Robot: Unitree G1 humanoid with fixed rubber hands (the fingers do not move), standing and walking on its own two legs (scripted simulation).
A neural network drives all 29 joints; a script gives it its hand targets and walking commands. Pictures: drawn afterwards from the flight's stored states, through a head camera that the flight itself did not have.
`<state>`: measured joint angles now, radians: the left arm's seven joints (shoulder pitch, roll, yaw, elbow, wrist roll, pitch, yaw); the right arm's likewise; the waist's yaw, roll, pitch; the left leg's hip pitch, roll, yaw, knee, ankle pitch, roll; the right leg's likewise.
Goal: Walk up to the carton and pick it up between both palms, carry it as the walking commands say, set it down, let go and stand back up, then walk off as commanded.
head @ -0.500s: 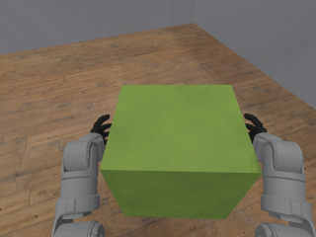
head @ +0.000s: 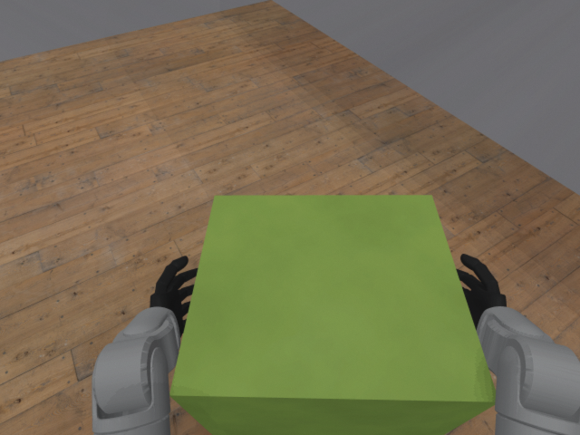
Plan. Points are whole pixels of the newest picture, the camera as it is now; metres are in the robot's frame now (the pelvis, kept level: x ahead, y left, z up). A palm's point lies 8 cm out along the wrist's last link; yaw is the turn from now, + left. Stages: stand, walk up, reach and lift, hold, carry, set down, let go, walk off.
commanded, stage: carry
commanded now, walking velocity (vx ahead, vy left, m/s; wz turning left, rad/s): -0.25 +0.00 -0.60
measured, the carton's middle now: (320, 328) +0.26 -0.01 -0.02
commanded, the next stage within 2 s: none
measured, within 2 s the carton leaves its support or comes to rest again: neither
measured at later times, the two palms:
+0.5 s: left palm (236, 424) +0.13 +0.08 +0.08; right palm out of the picture +0.00 -0.28 +0.08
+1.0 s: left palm out of the picture -0.06 +0.02 +0.07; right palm out of the picture -0.31 -0.27 +0.06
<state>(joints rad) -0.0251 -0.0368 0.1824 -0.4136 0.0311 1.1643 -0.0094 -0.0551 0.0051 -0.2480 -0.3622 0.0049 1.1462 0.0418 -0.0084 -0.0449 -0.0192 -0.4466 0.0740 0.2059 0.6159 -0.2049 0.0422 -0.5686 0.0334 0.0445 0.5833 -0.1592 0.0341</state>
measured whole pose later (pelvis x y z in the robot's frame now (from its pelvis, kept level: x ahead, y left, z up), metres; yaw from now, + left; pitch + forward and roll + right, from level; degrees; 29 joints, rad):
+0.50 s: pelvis -0.16 +0.00 +0.00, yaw -18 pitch +4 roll +1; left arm -0.03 -0.06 0.19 -0.42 0.06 1.16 -0.03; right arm -0.06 -0.03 -0.23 -0.37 0.00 1.16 0.05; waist -0.03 -0.02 -0.10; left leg -0.44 0.01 0.07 0.81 -0.46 -0.04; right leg -0.54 0.02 0.06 0.54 -0.08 -0.01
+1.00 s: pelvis -0.36 +0.03 +0.00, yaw -37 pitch +3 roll +0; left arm -0.03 -0.06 0.18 -0.37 0.04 1.15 -0.04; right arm 0.01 -0.01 -0.23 -0.39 -0.02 1.15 0.05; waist -0.02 0.02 -0.07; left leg -0.63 0.11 0.07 1.09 -0.42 -0.08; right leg -0.47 0.00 0.02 0.64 -0.23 0.00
